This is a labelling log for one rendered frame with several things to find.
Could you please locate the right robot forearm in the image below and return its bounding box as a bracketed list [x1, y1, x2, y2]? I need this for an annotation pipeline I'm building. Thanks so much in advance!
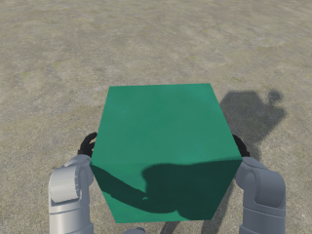
[234, 156, 287, 234]

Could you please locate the left robot forearm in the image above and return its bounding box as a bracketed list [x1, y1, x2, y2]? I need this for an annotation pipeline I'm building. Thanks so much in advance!
[48, 154, 95, 234]

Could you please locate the carton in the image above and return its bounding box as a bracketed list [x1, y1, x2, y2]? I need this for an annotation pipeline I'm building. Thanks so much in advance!
[90, 83, 243, 223]

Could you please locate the robot left hand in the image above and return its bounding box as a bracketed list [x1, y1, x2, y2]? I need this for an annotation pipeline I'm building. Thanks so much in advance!
[77, 132, 98, 158]

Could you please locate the left robot shin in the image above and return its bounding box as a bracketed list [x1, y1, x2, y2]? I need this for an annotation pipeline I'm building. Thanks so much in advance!
[136, 226, 146, 233]

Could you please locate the robot right hand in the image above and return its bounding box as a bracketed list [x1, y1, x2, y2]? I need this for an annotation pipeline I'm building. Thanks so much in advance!
[233, 135, 251, 177]

